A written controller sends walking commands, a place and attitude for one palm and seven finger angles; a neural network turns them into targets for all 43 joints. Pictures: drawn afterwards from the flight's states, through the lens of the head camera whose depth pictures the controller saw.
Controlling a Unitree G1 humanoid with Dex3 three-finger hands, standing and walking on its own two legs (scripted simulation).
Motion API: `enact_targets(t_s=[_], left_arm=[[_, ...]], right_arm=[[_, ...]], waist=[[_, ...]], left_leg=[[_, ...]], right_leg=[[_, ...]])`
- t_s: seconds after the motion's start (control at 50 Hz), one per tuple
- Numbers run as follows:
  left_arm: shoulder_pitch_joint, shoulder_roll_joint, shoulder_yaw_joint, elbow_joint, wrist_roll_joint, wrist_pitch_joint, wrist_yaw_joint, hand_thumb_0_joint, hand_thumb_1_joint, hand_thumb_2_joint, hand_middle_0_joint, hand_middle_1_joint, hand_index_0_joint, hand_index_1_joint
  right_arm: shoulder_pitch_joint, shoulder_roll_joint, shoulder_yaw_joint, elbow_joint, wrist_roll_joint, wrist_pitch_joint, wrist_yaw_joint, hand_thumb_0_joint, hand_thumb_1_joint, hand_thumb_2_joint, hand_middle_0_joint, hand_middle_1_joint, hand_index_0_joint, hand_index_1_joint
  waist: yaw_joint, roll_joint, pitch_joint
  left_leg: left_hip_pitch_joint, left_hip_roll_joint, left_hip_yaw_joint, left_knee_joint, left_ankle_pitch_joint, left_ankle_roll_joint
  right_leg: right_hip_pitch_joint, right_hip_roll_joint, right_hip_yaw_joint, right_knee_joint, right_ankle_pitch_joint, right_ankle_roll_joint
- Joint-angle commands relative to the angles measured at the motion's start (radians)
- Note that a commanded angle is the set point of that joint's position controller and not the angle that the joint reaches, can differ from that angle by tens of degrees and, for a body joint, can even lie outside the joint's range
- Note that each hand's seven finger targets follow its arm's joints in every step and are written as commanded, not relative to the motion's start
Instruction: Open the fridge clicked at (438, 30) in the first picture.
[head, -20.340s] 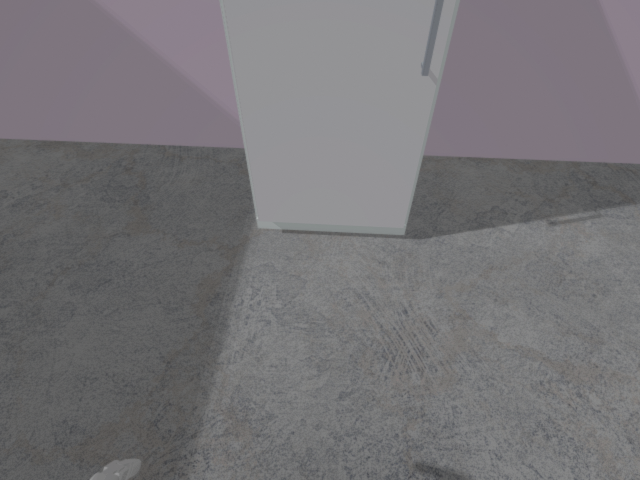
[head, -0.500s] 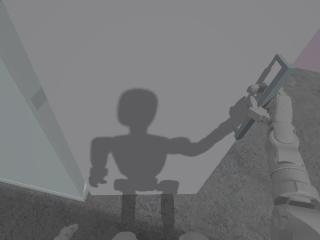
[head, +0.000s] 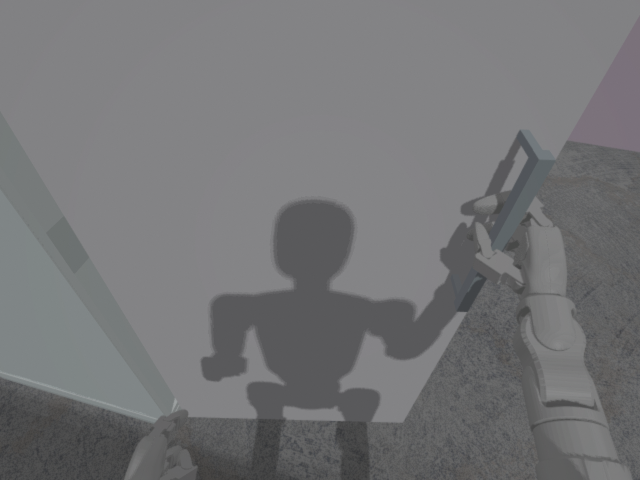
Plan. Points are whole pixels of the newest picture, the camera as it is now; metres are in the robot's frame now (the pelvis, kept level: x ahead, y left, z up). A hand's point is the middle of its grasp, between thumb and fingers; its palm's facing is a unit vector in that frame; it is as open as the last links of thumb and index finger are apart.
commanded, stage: stop walking and hold the door back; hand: right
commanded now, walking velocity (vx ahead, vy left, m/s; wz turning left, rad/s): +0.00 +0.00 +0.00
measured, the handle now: (489, 234) +0.40 -0.16 +0.13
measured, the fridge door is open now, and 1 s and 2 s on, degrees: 76 76 76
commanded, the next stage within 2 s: loosen the grip on the handle in 0.22 s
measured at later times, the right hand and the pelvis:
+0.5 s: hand (490, 260) +0.35 -0.15 +0.14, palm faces +0.10 +0.99 -0.12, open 7.1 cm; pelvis -0.01 +0.01 +0.00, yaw -2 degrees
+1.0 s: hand (487, 264) +0.36 -0.16 +0.12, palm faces +0.10 +0.98 -0.17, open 14.5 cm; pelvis +0.01 +0.03 -0.01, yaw -2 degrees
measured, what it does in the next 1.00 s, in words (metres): stands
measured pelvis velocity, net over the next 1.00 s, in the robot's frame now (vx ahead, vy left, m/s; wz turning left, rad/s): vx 0.01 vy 0.03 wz -0.03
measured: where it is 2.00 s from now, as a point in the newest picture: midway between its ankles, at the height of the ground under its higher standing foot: outside the picture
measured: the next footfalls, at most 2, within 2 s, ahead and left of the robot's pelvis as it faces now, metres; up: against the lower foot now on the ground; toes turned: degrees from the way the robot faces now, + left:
none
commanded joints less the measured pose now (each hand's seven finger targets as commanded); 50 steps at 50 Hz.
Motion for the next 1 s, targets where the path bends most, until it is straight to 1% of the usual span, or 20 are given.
enact_targets(t_s=[0.0, 0.08, 0.14, 0.28, 0.3, 0.32, 0.34, 0.36, 0.38, 0.44, 0.52, 0.54, 0.6, 0.68, 0.7, 0.74, 0.76, 0.84, 0.96, 0.98], left_arm=[[-0.105, 0.139, 0.052, -0.158, 0.000, -0.044, 0.009, 0.000, 0.900, 0.900, -0.200, -0.300, -0.200, -0.300], [-0.112, 0.133, 0.049, -0.165, 0.001, -0.025, 0.008, 0.000, 0.900, 0.900, -0.200, -0.300, -0.200, -0.300], [-0.126, 0.127, 0.042, -0.166, 0.000, -0.014, 0.012, 0.000, 0.900, 0.900, -0.200, -0.300, -0.200, -0.300], [-0.136, 0.128, 0.039, -0.150, 0.002, 0.005, 0.023, 0.000, 0.900, 0.900, -0.200, -0.300, -0.200, -0.300], [-0.065, 0.109, 0.101, -0.170, 0.036, -0.040, -0.019, 0.000, 0.900, 0.900, -0.200, -0.300, -0.200, -0.300], [-0.099, 0.124, 0.076, -0.186, -0.001, -0.113, -0.043, 0.000, 0.900, 0.900, -0.200, -0.300, -0.200, -0.300], [0.007, 0.162, 0.106, -0.183, -0.053, -0.132, -0.063, 0.000, 0.900, 0.900, -0.200, -0.300, -0.200, -0.300], [-0.030, 0.150, 0.078, -0.186, -0.039, -0.137, -0.062, 0.000, 0.900, 0.900, -0.200, -0.300, -0.200, -0.300], [-0.021, 0.161, 0.074, -0.163, -0.024, -0.134, -0.063, 0.000, 0.900, 0.900, -0.200, -0.300, -0.200, -0.300], [-0.035, 0.158, 0.066, -0.181, -0.017, -0.156, -0.078, 0.000, 0.900, 0.900, -0.200, -0.300, -0.200, -0.300], [-0.037, 0.166, 0.059, -0.186, -0.022, -0.193, -0.074, 0.000, 0.900, 0.900, -0.200, -0.300, -0.200, -0.300], [-0.037, 0.175, 0.063, -0.182, -0.023, -0.193, -0.068, 0.000, 0.900, 0.900, -0.200, -0.300, -0.200, -0.300], [-0.034, 0.179, 0.054, -0.178, -0.034, -0.199, -0.052, 0.000, 0.900, 0.900, -0.200, -0.300, -0.200, -0.300], [-0.025, 0.177, 0.058, -0.168, -0.038, -0.208, -0.042, 0.000, 0.900, 0.900, -0.200, -0.300, -0.200, -0.300], [-0.016, 0.185, 0.064, -0.165, -0.033, -0.208, -0.041, 0.000, 0.900, 0.900, -0.200, -0.300, -0.200, -0.300], [-0.028, 0.186, 0.066, -0.166, -0.029, -0.205, -0.043, 0.000, 0.900, 0.900, -0.200, -0.300, -0.200, -0.300], [-0.027, 0.180, 0.062, -0.175, -0.028, -0.209, -0.044, 0.000, 0.900, 0.900, -0.200, -0.300, -0.200, -0.300], [-0.009, 0.193, 0.070, -0.158, -0.017, -0.205, -0.046, 0.000, 0.900, 0.900, -0.200, -0.300, -0.200, -0.300], [0.016, 0.178, 0.080, -0.163, -0.012, -0.206, -0.054, 0.000, 0.900, 0.900, -0.200, -0.300, -0.200, -0.300], [0.041, 0.186, 0.081, -0.136, -0.011, -0.196, -0.051, 0.000, 0.900, 0.900, -0.200, -0.300, -0.200, -0.300]], right_arm=[[-0.207, -0.171, -0.104, -0.288, 0.004, -0.053, -0.039, 0.000, -0.900, -0.900, 0.450, 1.400, 0.450, 1.400], [-0.154, -0.167, -0.095, -0.336, 0.007, -0.040, -0.043, 0.000, -0.900, -0.900, 0.450, 1.400, 0.450, 1.400], [-0.182, -0.119, -0.037, -0.349, 0.011, -0.032, -0.041, 0.000, -0.900, -0.900, 0.450, 1.400, 0.450, 1.400], [-0.214, -0.141, -0.050, -0.258, 0.010, -0.021, -0.050, 0.000, -0.900, -0.900, 0.450, 1.400, 0.450, 1.400], [-0.952, -0.605, -0.366, -0.471, -0.121, -0.066, -0.032, 0.000, -0.900, -0.900, 0.450, 1.400, 0.450, 1.400], [-0.577, -0.139, -0.057, 0.072, -0.085, 0.026, 0.051, 0.000, -0.779, -0.842, 0.450, 1.400, 0.450, 1.400], [-0.302, -0.048, -0.052, -0.058, 0.055, 0.040, 0.093, 0.000, -0.658, -0.783, 0.450, 1.400, 0.450, 1.400], [-0.270, -0.004, -0.036, -0.157, 0.100, 0.027, 0.111, 0.000, -0.538, -0.725, 0.450, 1.400, 0.450, 1.400], [-0.318, -0.103, -0.107, -0.156, 0.111, 0.005, 0.100, 0.000, -0.417, -0.667, 0.450, 1.400, 0.450, 1.400], [-0.406, -0.049, -0.003, -0.142, 0.033, -0.095, 0.060, 0.000, -0.054, -0.492, 0.450, 1.400, 0.450, 1.400], [-0.509, -0.111, 0.012, -0.076, 0.000, -0.186, 0.052, 0.000, 0.429, -0.258, 0.437, 1.383, 0.437, 1.383], [-0.505, -0.169, -0.040, -0.060, 0.001, -0.194, 0.052, 0.000, 0.550, -0.200, 0.423, 1.367, 0.423, 1.367], [-0.552, -0.220, -0.062, 0.003, 0.035, -0.192, 0.078, 0.000, 0.550, -0.200, 0.383, 1.317, 0.383, 1.317], [-0.568, -0.222, -0.059, 0.004, 0.061, -0.196, 0.105, 0.000, 0.550, -0.200, 0.330, 1.250, 0.330, 1.250], [-0.500, -0.295, -0.145, 0.020, 0.073, -0.199, 0.108, 0.000, 0.550, -0.200, 0.317, 1.233, 0.317, 1.233], [-0.451, -0.306, -0.180, -0.017, 0.094, -0.214, 0.113, 0.000, 0.550, -0.200, 0.290, 1.200, 0.290, 1.200], [-0.454, -0.253, -0.136, -0.039, 0.104, -0.220, 0.121, 0.000, 0.550, -0.200, 0.277, 1.183, 0.277, 1.183], [-0.366, -0.309, -0.205, -0.057, 0.104, -0.217, 0.106, 0.000, 0.550, -0.200, 0.250, 1.150, 0.250, 1.150], [-0.305, -0.241, -0.157, -0.202, 0.091, -0.217, 0.114, 0.000, 0.550, -0.200, 0.250, 1.150, 0.250, 1.150], [-0.264, -0.246, -0.170, -0.057, 0.084, -0.204, 0.115, 0.000, 0.550, -0.200, 0.250, 1.150, 0.250, 1.150]], waist=[[-0.060, -0.014, -0.269], [-0.054, -0.003, -0.271], [-0.049, -0.006, -0.246], [-0.057, 0.030, -0.209], [-0.090, 0.312, -0.014], [0.015, 0.189, -0.308], [-0.074, -0.119, -0.414], [-0.087, -0.261, -0.383], [-0.070, -0.186, -0.328], [-0.023, 0.064, -0.183], [-0.029, 0.057, -0.192], [-0.036, 0.050, -0.211], [-0.031, 0.124, -0.200], [-0.033, 0.063, -0.243], [-0.059, 0.074, -0.260], [-0.074, 0.068, -0.296], [-0.060, 0.073, -0.285], [-0.065, 0.116, -0.278], [-0.063, 0.020, -0.379], [-0.039, 0.087, -0.307]], left_leg=[[0.143, 0.015, 0.044, -0.017, 0.287, 0.035], [0.161, 0.028, 0.027, -0.033, 0.347, 0.042], [0.145, 0.024, 0.028, -0.050, 0.291, 0.039], [0.123, 0.034, 0.000, -0.120, 0.163, 0.039], [0.128, 0.008, -0.028, -0.163, 0.248, 0.074], [0.154, -0.066, 0.097, 0.028, 0.405, 0.102], [0.129, -0.036, 0.123, 0.025, 0.274, 0.095], [0.066, -0.029, 0.106, -0.008, 0.210, 0.081], [0.064, -0.031, 0.099, -0.042, 0.179, 0.073], [0.022, -0.038, 0.103, -0.046, 0.015, 0.065], [-0.032, -0.034, 0.053, -0.052, -0.187, 0.067], [-0.017, -0.028, 0.039, -0.059, -0.206, 0.067], [0.011, -0.016, -0.015, -0.111, -0.313, 0.056], [0.033, -0.010, -0.035, -0.116, -0.308, 0.055], [0.077, -0.006, -0.049, -0.115, -0.297, 0.057], [0.118, -0.004, -0.045, -0.097, -0.237, 0.058], [0.107, -0.008, -0.034, -0.092, -0.194, 0.054], [0.132, -0.008, -0.022, -0.063, -0.041, 0.046], [0.160, -0.025, 0.025, 0.007, 0.227, 0.053], [0.105, -0.028, 0.033, 0.010, 0.217, 0.047]], right_leg=[[0.081, -0.102, 0.086, -0.095, 0.462, -0.029], [0.077, -0.088, 0.060, -0.088, 0.442, -0.016], [0.063, -0.080, 0.057, -0.115, 0.374, -0.014], [0.024, -0.059, 0.053, -0.135, 0.211, -0.015], [-0.095, -0.074, 0.044, -0.105, 0.234, -0.032], [0.079, 0.011, 0.095, -0.231, 0.499, -0.022], [0.232, -0.017, 0.087, -0.173, 0.720, 0.079], [0.295, -0.013, 0.073, -0.099, 0.737, 0.103], [0.209, 0.001, 0.063, -0.092, 0.536, 0.079], [-0.039, 0.012, 0.067, -0.119, 0.112, 0.016], [-0.124, 0.037, 0.056, -0.103, -0.131, -0.008], [-0.131, 0.038, 0.048, -0.092, -0.132, -0.010], [-0.196, 0.055, 0.031, -0.067, -0.152, -0.018], [-0.191, 0.057, 0.031, -0.053, -0.127, -0.019], [-0.209, 0.058, 0.033, -0.048, -0.098, -0.018], [-0.203, 0.056, 0.040, -0.047, -0.037, -0.019], [-0.192, 0.055, 0.037, -0.050, -0.017, -0.021], [-0.204, 0.056, 0.039, -0.032, 0.069, -0.025], [-0.118, 0.055, 0.033, -0.018, 0.235, -0.019], [-0.164, 0.052, 0.034, -0.003, 0.213, -0.016]])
